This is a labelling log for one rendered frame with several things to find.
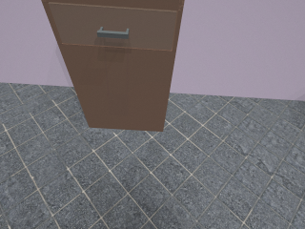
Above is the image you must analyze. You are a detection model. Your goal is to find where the cabinet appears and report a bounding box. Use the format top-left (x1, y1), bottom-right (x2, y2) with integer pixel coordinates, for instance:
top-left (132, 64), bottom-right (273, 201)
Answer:
top-left (41, 0), bottom-right (185, 132)

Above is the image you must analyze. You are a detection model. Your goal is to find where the drawer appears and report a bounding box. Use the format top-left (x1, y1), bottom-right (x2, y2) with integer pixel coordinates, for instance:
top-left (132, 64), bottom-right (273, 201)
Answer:
top-left (48, 2), bottom-right (177, 51)

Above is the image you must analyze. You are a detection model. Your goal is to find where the handle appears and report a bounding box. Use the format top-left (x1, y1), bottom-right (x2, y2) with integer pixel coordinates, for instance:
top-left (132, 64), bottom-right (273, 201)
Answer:
top-left (97, 27), bottom-right (130, 39)

